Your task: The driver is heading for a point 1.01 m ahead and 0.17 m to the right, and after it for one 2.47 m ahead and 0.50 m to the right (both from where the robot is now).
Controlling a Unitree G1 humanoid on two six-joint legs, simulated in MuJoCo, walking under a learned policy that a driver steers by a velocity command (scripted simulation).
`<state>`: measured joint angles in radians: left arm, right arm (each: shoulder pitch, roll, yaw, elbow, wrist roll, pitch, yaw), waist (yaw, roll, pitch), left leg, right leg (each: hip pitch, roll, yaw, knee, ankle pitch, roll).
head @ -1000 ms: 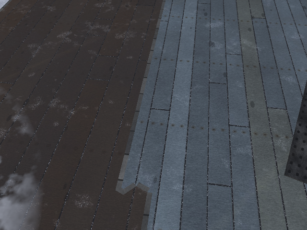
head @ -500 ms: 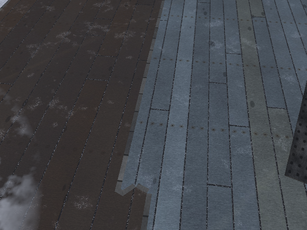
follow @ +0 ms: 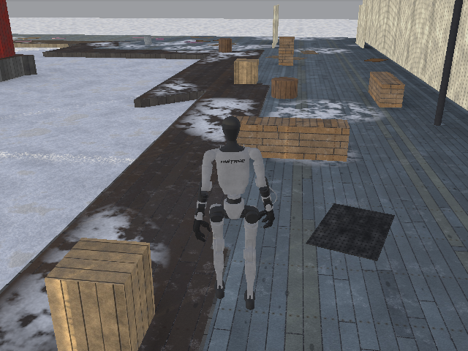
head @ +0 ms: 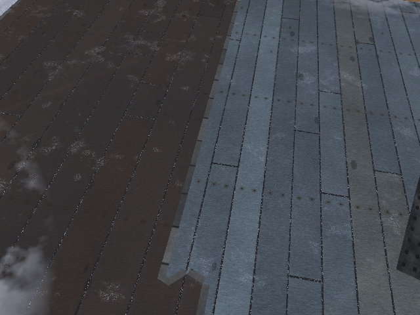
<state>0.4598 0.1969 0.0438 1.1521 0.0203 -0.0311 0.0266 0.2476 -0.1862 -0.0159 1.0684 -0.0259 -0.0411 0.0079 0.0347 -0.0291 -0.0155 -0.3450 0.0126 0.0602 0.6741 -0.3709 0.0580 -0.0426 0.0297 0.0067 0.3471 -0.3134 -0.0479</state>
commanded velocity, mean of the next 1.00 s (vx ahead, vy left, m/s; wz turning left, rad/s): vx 0.46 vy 0.00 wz -0.25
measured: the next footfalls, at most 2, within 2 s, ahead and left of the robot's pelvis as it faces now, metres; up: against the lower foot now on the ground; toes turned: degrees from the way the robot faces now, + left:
left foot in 0.04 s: +0.08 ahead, +0.11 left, +0.00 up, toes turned +3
right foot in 0.54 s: +0.43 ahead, -0.03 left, +0.00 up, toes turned -7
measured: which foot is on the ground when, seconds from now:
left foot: up 0.00-0.02, down 0.04-0.52, up 0.54-1.00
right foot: down 0.00-0.06, up 0.08-0.52, down 0.54-1.00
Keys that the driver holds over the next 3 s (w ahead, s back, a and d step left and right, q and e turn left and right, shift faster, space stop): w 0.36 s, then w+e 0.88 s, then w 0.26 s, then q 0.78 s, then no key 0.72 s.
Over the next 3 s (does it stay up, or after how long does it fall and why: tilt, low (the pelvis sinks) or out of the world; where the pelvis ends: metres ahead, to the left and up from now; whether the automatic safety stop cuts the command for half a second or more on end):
stays up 0.89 -0.16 0.00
